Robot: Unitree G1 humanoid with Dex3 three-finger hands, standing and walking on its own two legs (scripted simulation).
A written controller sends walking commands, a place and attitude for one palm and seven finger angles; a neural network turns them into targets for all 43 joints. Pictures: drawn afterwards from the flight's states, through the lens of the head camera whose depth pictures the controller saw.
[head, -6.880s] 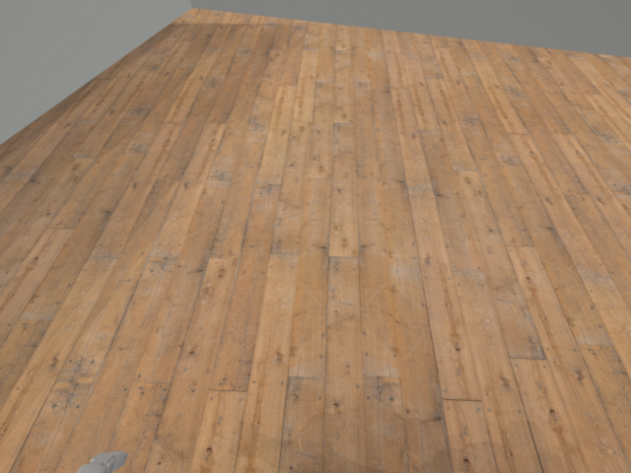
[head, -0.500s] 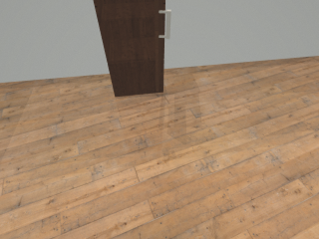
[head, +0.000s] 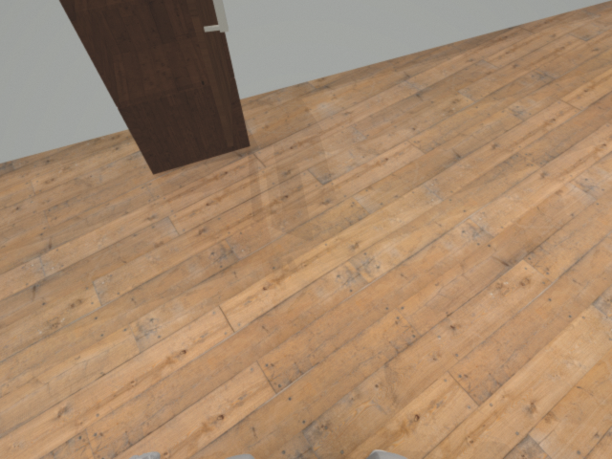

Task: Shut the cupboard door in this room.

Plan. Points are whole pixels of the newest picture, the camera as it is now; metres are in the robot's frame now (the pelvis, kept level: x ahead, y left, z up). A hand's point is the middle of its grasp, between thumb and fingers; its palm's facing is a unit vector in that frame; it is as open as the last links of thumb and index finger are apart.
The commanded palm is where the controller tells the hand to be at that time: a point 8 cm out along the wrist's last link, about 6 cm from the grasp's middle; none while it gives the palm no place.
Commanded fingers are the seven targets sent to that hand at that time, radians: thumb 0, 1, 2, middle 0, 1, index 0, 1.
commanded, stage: walk around to get in front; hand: left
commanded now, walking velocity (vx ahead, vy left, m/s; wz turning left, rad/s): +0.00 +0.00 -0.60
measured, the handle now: (209, 1) +1.09 +0.32 +0.08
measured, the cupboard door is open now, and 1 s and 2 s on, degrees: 77 77 77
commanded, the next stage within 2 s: none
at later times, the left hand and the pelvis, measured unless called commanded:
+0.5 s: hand out of the picture +0.12 +0.25 -0.16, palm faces -0.19 -0.96 -0.22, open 7.4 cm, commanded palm none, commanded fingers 0.00 0.90 0.90 -0.20 -0.30 -0.20 -0.30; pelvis +0.01 +0.06 +0.02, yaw -16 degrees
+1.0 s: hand (311, 332) +0.32 +0.03 -0.13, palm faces -0.66 -0.72 -0.18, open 7.4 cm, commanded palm none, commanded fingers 0.00 0.90 0.90 -0.20 -0.30 -0.20 -0.30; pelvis +0.08 -0.01 +0.01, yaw -36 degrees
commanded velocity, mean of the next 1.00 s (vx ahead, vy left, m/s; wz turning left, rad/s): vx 0.18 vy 0.00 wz -0.57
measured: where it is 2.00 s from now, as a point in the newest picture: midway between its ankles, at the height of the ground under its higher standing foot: (419, 395)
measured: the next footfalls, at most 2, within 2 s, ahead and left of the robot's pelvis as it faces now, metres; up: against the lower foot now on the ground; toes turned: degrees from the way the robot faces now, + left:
left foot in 0.46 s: +0.07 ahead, +0.15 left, +0.00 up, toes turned -13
right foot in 1.02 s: +0.10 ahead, -0.18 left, +0.00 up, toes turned -44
